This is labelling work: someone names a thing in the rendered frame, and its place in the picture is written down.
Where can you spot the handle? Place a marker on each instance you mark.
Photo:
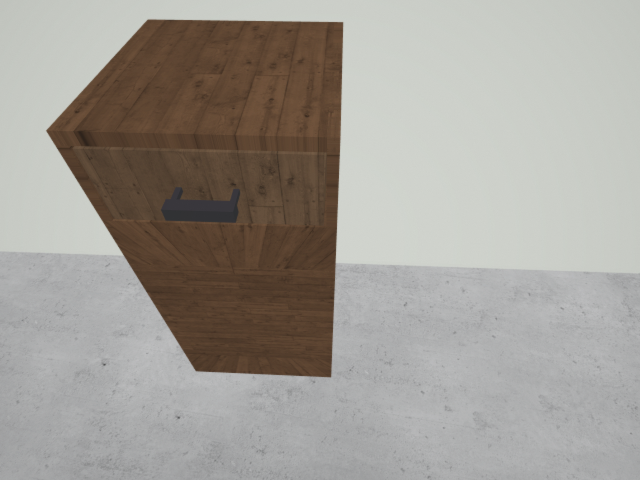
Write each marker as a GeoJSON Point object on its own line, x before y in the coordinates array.
{"type": "Point", "coordinates": [176, 209]}

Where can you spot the drawer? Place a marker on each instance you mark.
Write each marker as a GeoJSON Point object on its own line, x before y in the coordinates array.
{"type": "Point", "coordinates": [276, 187]}

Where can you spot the cabinet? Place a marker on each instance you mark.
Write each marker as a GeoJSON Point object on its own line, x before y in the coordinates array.
{"type": "Point", "coordinates": [238, 297]}

